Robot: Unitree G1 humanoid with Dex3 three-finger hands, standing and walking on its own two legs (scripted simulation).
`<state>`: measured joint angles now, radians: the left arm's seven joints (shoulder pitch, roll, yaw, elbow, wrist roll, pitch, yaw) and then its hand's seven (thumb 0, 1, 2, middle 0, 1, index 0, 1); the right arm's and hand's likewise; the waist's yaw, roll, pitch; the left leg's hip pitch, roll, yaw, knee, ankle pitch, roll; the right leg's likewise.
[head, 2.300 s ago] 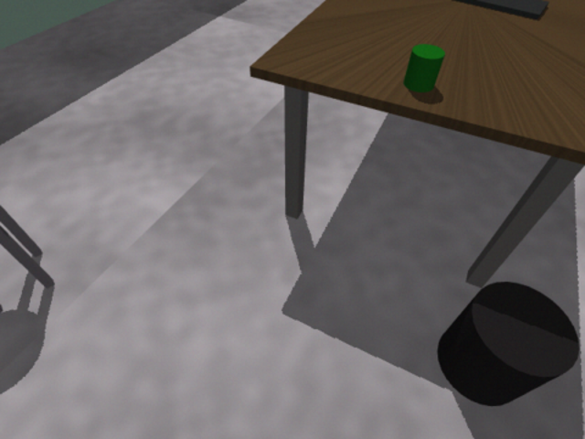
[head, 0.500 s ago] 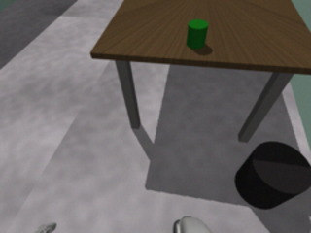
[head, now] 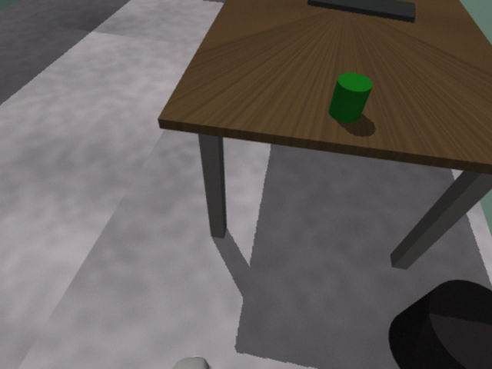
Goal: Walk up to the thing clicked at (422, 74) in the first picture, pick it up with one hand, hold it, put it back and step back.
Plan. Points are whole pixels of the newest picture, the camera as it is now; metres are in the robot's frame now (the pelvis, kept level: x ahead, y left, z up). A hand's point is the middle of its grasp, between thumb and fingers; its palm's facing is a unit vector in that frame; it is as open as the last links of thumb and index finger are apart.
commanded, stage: walk up
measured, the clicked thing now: (348, 94) +0.75 -0.23 +0.03
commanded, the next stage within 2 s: stand in 1.60 s
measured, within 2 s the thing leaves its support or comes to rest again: neither
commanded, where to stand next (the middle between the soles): +0.12 +0.00 m, yaw -2 degrees
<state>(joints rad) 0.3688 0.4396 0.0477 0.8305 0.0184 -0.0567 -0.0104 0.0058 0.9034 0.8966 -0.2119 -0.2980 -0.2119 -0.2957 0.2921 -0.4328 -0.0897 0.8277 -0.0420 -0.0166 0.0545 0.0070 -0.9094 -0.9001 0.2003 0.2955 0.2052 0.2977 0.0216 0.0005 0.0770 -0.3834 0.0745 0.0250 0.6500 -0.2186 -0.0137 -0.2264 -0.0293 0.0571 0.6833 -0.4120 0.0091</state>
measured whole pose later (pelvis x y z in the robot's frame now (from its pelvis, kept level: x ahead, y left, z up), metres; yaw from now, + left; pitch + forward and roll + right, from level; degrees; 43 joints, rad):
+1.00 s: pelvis +0.06 +0.02 +0.03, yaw -5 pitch -3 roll +0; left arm 0.07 0.34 0.01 1.10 0.00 0.00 -0.03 0.00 0.91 0.90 -0.21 -0.30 -0.21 -0.29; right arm 0.15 -0.38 0.02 1.10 -0.01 -0.03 0.00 0.01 -0.91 -0.90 0.20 0.30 0.21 0.30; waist 0.00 -0.01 0.06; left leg -0.14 0.05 0.06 0.39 -0.21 -0.02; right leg -0.20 0.01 -0.01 0.38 -0.14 -0.02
